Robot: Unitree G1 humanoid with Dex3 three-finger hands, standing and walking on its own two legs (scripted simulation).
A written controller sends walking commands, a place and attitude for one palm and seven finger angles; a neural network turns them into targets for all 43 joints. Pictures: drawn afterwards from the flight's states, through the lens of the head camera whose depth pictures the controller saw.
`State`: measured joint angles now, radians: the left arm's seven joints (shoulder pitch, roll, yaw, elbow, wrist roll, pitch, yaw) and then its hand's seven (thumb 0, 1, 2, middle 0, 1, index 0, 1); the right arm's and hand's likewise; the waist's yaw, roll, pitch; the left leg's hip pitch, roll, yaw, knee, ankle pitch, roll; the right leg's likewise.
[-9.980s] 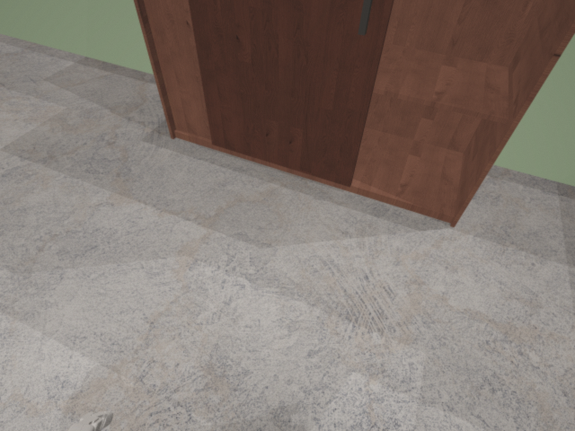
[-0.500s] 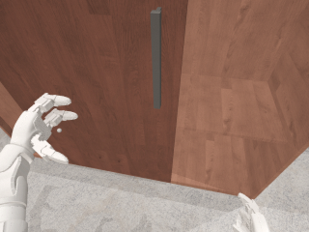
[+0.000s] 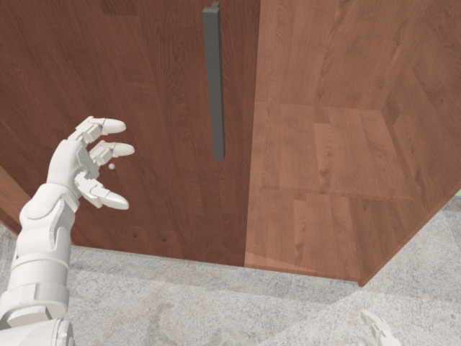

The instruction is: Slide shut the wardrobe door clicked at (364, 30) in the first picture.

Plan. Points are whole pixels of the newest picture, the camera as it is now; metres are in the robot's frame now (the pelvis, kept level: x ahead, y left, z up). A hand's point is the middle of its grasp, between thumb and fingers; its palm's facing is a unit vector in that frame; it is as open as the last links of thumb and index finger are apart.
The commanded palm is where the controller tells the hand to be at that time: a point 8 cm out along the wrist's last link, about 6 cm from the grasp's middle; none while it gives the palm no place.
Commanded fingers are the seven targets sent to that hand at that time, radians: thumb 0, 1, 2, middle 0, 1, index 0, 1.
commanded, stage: move the hooked fingers beside the handle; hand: left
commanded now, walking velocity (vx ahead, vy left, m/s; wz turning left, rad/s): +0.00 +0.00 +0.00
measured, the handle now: (218, 94) +0.53 +0.04 +0.17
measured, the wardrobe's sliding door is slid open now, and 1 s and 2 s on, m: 0.50 0.50 0.50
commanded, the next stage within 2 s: none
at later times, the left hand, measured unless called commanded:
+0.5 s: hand (151, 137) +0.45 +0.17 +0.13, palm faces -0.10 -0.99 +0.01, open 14.0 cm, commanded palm +0.43 +0.22 +0.13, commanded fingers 0.00 -0.50 0.30 -0.30 -1.20 -0.30 -1.20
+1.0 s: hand (173, 121) +0.50 +0.13 +0.13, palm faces -0.08 -1.00 +0.01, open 13.7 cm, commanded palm +0.48 +0.18 +0.13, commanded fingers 0.00 -0.50 0.30 -0.30 -1.20 -0.30 -1.20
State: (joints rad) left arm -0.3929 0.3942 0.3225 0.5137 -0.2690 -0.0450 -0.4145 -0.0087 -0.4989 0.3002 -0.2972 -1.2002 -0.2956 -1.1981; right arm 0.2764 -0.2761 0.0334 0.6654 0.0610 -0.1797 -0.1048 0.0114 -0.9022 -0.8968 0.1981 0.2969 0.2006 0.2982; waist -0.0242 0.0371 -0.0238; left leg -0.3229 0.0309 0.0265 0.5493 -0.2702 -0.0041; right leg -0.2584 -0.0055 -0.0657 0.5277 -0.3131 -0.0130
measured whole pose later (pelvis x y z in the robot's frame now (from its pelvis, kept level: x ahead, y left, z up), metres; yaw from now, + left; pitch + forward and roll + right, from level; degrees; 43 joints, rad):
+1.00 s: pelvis +0.00 +0.01 -0.01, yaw -2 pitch +11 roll -1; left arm -0.92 0.37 0.28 1.10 -0.14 -0.25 -0.19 -0.01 -0.50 0.30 -0.35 -1.24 -0.34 -1.25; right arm 0.41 -0.26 -0.01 0.74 0.02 -0.04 -0.03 0.01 -0.90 -0.90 0.20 0.30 0.20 0.30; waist -0.12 0.03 -0.05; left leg -0.53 0.04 0.05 0.65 -0.31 0.00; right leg -0.47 0.00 -0.04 0.62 -0.34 -0.01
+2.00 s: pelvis +0.00 +0.00 -0.01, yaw -2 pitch +10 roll -1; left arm -0.88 0.34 0.29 1.06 -0.13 -0.26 -0.18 -0.01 -0.50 0.30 -0.30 -1.21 -0.30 -1.20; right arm 0.38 -0.26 0.00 0.70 0.02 -0.04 -0.01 0.01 -0.90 -0.90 0.20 0.30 0.20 0.30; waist -0.12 0.04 -0.06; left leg -0.52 0.05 0.05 0.66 -0.32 0.00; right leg -0.46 0.01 -0.03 0.63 -0.34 -0.01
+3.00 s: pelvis +0.00 +0.00 -0.01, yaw -2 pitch +10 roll -1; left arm -0.95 0.28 0.24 1.12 -0.10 -0.28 -0.09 -0.01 -0.50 0.30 -0.35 -1.23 -0.33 -1.23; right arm 0.39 -0.26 -0.01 0.73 0.01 -0.04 -0.01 0.01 -0.91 -0.90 0.20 0.30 0.20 0.30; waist -0.13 0.04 -0.05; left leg -0.52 0.05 0.04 0.65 -0.30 -0.01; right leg -0.47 0.01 -0.04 0.63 -0.34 -0.02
